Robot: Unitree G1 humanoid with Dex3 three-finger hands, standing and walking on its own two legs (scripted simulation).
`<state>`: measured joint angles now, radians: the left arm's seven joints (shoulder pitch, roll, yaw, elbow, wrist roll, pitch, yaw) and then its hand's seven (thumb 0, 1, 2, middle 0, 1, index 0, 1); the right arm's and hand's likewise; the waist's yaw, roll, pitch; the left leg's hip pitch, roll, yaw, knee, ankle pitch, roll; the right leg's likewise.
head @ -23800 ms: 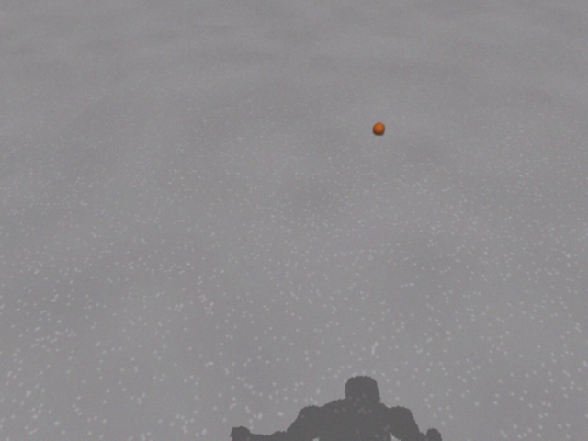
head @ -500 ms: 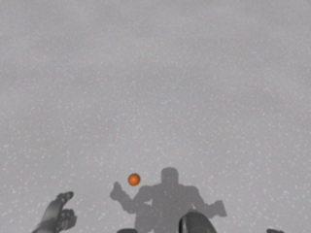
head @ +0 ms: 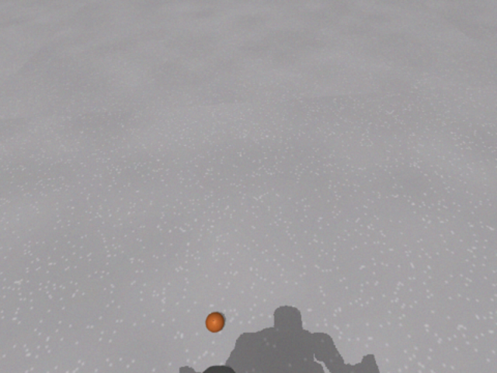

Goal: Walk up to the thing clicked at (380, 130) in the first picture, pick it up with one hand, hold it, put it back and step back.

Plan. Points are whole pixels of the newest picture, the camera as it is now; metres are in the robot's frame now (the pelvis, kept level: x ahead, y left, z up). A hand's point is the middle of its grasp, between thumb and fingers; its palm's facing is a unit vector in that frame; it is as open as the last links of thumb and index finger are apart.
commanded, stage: walk up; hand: left
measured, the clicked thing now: (214, 322) +0.44 +0.21 -0.73
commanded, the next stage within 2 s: stand in 0.72 s
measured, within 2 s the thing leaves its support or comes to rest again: neither
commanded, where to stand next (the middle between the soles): +0.08 +0.00 m, yaw -3 degrees
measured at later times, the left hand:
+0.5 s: hand out of the picture +0.06 +0.27 -0.16, palm faces -0.04 -0.91 -0.41, open 7.3 cm
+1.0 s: hand out of the picture +0.04 +0.27 -0.14, palm faces -0.01 -0.94 -0.34, open 7.4 cm
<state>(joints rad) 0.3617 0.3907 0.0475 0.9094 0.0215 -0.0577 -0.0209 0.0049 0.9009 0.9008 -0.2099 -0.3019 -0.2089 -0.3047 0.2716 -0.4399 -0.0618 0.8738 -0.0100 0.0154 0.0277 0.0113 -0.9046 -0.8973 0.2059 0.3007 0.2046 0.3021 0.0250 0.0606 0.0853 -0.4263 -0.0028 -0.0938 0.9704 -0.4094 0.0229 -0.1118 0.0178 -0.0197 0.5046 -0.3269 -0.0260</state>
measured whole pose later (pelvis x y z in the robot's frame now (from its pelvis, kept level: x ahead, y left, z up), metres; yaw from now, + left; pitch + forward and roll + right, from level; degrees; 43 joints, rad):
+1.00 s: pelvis -0.04 +0.01 +0.01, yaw +0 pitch -4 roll +0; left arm 0.12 0.35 0.00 1.07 0.00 -0.01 -0.02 0.00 0.90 0.90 -0.21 -0.30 -0.21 -0.30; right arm 0.11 -0.34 0.00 1.07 0.00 -0.01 0.01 0.01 -0.90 -0.90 0.21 0.30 0.21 0.30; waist 0.00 0.00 0.08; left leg -0.15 0.00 -0.02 0.41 -0.19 -0.01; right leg -0.13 -0.01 0.02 0.42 -0.22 0.01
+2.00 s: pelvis -0.03 +0.01 +0.01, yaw +1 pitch -2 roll +0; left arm 0.09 0.35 0.00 1.15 0.00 -0.01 -0.01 0.00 0.90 0.90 -0.21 -0.30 -0.21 -0.30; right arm 0.09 -0.36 0.01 1.15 -0.01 -0.01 0.01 0.01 -0.90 -0.90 0.21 0.30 0.21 0.30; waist 0.00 0.01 0.05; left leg -0.13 0.01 -0.03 0.32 -0.15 -0.02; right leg -0.10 0.00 0.01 0.32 -0.18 0.00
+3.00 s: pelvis -0.01 +0.01 +0.01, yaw +1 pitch -2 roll +0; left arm 0.10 0.35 0.00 1.13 0.01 -0.01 0.00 0.00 0.90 0.90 -0.21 -0.30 -0.21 -0.30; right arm 0.10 -0.35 0.01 1.14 -0.01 -0.01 0.00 0.01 -0.90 -0.90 0.21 0.30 0.21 0.30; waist 0.00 0.01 0.05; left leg -0.11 0.01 -0.03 0.31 -0.17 -0.02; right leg -0.08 0.00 0.01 0.31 -0.20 0.00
